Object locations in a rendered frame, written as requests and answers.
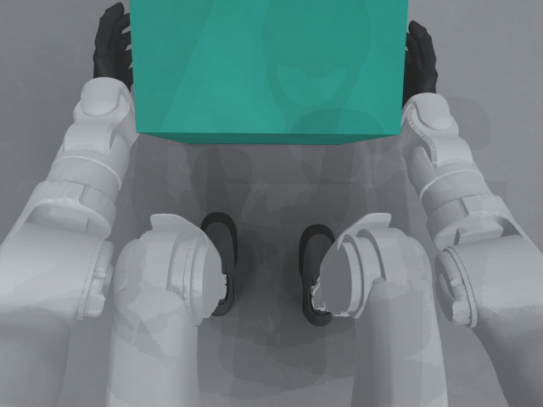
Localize carton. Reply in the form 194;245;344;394
129;0;408;145

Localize robot left forearm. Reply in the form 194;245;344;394
0;77;139;267

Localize right robot thigh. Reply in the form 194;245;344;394
331;228;448;407

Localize robot left upper arm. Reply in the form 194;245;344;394
0;222;115;407

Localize right robot hand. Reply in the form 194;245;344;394
402;20;438;108

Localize robot right forearm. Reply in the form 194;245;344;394
395;92;543;261

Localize robot left foot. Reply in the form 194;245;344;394
200;212;238;316

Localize robot right upper arm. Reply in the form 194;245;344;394
434;235;543;407

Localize left robot hand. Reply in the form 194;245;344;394
93;3;133;93

